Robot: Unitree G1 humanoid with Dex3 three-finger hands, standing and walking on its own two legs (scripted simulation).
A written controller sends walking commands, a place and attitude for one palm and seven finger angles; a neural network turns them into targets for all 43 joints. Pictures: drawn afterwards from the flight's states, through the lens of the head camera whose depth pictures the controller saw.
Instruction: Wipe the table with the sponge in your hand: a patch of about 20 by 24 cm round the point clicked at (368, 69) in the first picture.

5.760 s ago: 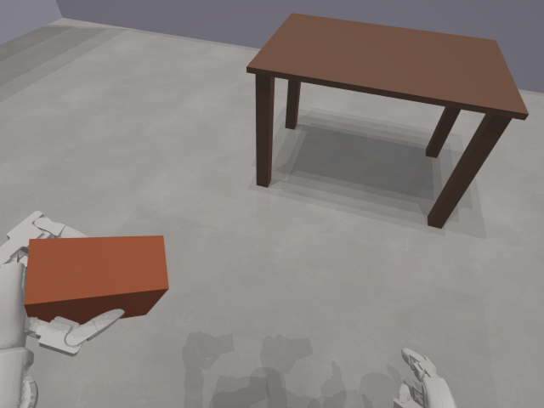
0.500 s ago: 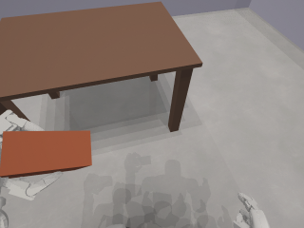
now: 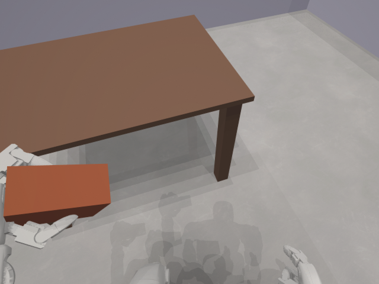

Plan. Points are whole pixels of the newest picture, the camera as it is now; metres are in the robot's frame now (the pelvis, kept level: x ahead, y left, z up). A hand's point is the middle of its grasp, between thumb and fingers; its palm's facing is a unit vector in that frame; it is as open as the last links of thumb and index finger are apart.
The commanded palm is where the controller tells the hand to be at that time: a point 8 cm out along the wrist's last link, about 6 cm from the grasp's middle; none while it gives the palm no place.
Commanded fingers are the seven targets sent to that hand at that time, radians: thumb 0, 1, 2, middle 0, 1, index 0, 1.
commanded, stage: take the last steps up to it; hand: left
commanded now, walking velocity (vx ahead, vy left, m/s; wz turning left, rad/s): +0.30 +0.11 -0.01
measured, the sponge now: (73, 194) +0.23 +0.20 +0.14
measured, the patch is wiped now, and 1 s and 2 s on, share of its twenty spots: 0.00 0.00 0.00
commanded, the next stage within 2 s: come to a stop and stand still in 1.00 s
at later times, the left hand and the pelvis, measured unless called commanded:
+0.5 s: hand (48, 132) +0.32 +0.26 +0.18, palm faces +0.34 -0.80 -0.50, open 10.4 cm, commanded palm +0.28 +0.31 +0.18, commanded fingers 0.00 0.10 1.30 -1.20 -1.60 -1.20 -1.60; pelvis +0.10 +0.04 +0.00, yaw -3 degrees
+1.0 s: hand (63, 97) +0.42 +0.27 +0.17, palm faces +0.37 -0.82 -0.44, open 10.4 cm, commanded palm +0.36 +0.31 +0.18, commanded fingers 0.00 0.10 1.30 -1.20 -1.60 -1.20 -1.60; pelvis +0.19 +0.04 -0.01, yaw -3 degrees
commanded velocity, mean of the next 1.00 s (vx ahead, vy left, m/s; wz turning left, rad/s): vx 0.23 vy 0.07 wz -0.03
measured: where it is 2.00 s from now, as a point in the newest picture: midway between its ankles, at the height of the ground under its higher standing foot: (190, 280)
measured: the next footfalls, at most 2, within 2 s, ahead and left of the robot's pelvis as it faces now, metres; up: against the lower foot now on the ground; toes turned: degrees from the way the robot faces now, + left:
left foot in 0.18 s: +0.16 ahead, +0.17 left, +0.00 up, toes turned +8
right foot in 0.52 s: +0.18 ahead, -0.06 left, +0.00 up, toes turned -12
